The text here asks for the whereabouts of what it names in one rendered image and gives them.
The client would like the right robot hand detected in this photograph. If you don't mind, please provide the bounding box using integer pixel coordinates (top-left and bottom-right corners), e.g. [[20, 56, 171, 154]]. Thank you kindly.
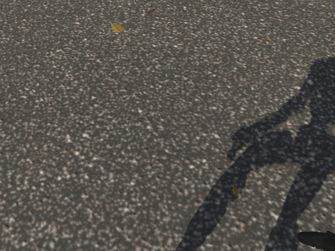
[[297, 231, 335, 251]]

